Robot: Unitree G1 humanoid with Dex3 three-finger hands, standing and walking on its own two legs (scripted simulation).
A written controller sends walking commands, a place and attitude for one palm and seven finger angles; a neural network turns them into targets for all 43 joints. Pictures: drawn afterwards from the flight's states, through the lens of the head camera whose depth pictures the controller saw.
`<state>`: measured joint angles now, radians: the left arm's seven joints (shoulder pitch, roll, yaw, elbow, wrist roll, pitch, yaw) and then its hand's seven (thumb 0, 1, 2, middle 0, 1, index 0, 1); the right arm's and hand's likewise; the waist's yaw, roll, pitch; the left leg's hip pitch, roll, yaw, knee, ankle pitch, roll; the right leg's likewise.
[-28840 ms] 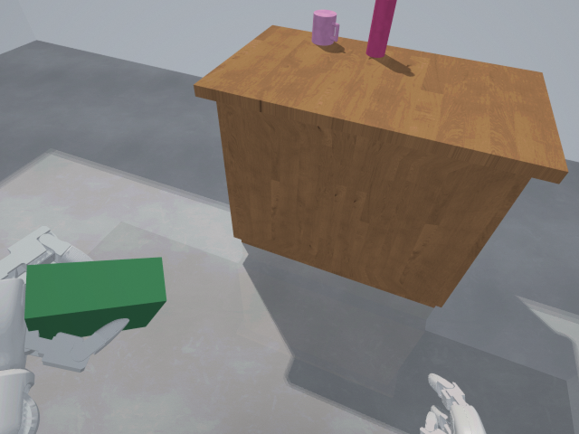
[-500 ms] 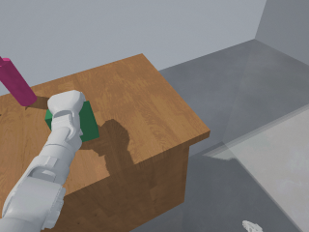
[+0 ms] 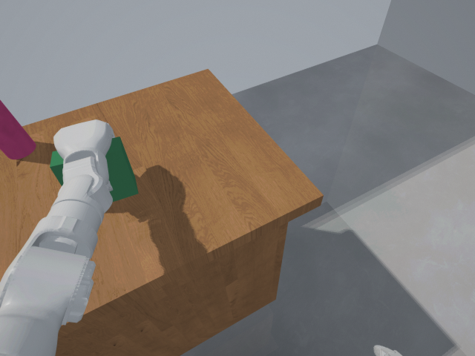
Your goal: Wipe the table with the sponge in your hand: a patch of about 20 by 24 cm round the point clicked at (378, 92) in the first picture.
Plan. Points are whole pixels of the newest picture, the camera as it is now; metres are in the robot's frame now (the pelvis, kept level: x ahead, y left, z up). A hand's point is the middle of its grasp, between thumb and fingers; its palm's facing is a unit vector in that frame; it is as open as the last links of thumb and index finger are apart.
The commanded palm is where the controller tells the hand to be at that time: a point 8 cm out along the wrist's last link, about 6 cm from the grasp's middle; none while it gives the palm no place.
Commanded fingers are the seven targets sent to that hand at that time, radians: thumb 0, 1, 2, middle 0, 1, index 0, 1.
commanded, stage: wipe forward along the third lane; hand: left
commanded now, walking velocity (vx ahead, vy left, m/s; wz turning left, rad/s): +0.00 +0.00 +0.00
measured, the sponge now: (101, 181) +0.43 +0.27 +0.06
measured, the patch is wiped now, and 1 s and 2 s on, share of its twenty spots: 0.85 0.90 0.90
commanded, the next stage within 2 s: wipe back along the third lane in 0.24 s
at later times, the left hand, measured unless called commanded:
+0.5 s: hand (90, 151) +0.48 +0.29 +0.09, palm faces -0.06 -0.02 -1.00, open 9.2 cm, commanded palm +0.44 +0.28 +0.12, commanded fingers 0.00 0.10 1.30 -1.20 -1.60 -1.20 -1.60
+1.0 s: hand (89, 160) +0.45 +0.28 +0.10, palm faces +0.05 -0.02 -1.00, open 9.3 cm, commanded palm +0.39 +0.25 +0.11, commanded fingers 0.00 0.10 1.30 -1.20 -1.60 -1.20 -1.60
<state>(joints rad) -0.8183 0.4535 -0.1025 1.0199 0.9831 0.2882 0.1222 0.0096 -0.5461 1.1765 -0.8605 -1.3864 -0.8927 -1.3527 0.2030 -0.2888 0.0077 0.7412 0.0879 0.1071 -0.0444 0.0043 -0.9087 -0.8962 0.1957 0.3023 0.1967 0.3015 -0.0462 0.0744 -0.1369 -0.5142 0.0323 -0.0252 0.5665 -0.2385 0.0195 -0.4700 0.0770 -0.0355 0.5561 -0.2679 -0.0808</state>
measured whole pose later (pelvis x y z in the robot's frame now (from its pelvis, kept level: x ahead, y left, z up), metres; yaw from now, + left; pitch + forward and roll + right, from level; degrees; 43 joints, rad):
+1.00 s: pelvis +0.04 +0.07 +0.01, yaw +0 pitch +8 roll -1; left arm -0.66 0.26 -0.31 0.70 0.96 0.58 0.20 -0.02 -0.45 1.12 -0.78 -1.45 -0.80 -1.44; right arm 0.09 -0.23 0.01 0.71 0.08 0.19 0.03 0.00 -0.91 -0.90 0.20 0.30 0.20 0.30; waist 0.04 0.06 -0.17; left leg -0.38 -0.04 0.01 0.52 -0.28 0.06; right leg -0.32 0.00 0.00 0.46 -0.29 0.00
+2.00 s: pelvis +0.03 +0.02 +0.01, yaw +0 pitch +1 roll +0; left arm -0.26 0.28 -0.37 0.20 0.99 0.67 0.12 0.03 -0.40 1.08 -0.74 -1.47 -0.77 -1.46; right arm 0.02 -0.27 0.03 0.65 0.10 0.21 0.05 0.01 -0.91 -0.90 0.19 0.30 0.19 0.30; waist 0.06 0.09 -0.12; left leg -0.26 0.00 0.00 0.51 -0.27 0.00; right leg -0.23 0.04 -0.01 0.52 -0.31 -0.05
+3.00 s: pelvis +0.02 +0.02 +0.01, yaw -1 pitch -1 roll +0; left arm -0.06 0.42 -0.17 0.01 0.93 0.54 0.01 -0.02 -0.43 1.08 -0.80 -1.43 -0.82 -1.42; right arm 0.02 -0.27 0.04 0.67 0.07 0.12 -0.03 0.01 -0.91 -0.90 0.20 0.30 0.20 0.30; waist 0.08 0.10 -0.07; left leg -0.21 0.01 0.01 0.48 -0.25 0.00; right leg -0.18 0.05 0.00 0.49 -0.29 -0.06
